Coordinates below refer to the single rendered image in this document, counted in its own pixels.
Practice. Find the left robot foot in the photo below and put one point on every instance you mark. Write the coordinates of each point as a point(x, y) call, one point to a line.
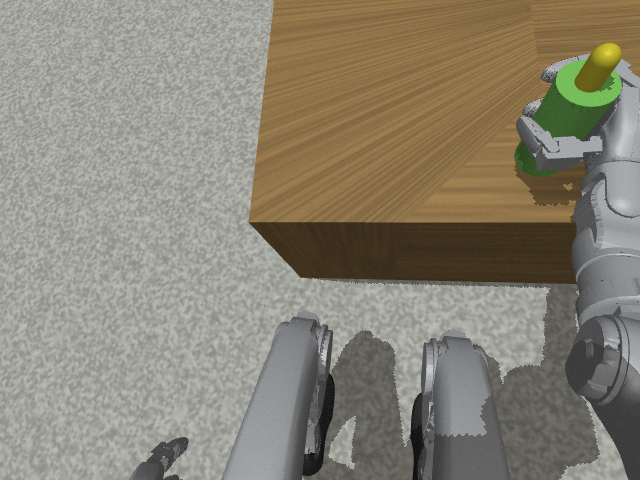
point(313, 462)

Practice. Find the right robot hand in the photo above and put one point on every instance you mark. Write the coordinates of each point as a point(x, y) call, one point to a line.
point(615, 137)

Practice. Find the left robot hand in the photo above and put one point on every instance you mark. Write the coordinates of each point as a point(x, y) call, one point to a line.
point(160, 460)

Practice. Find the right robot arm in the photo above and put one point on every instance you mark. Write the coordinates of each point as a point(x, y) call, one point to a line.
point(604, 362)

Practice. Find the bottle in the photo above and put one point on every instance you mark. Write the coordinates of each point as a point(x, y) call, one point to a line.
point(580, 94)

